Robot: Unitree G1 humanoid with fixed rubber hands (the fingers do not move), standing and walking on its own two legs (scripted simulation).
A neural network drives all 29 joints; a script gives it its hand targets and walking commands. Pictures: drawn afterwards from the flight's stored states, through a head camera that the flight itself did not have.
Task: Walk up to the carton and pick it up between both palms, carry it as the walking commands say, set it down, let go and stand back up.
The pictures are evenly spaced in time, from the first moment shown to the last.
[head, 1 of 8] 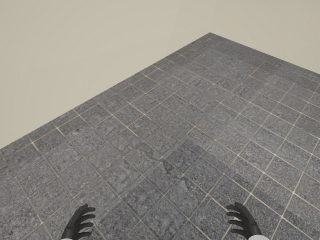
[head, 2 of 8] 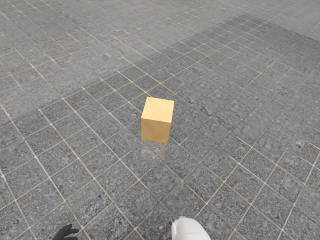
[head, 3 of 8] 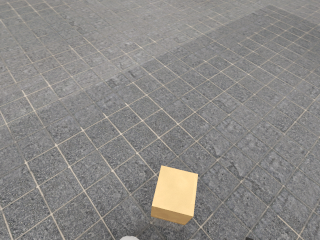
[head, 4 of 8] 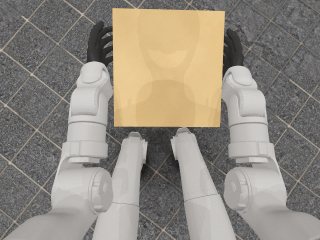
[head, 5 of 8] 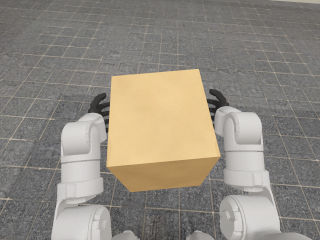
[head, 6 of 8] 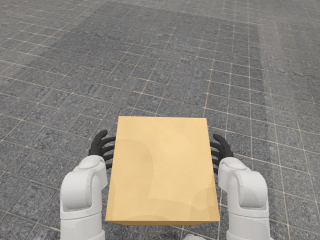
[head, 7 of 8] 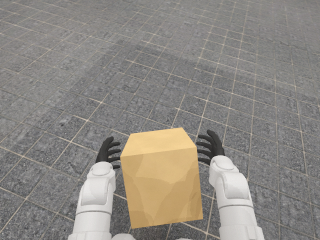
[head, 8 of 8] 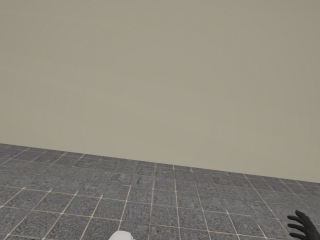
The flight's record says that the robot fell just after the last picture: yes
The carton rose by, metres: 0.69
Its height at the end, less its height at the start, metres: -0.03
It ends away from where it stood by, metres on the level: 8.31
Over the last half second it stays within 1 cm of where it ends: no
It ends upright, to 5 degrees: no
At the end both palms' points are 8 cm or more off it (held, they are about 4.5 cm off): yes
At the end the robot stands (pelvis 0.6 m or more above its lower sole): no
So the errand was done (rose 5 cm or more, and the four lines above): no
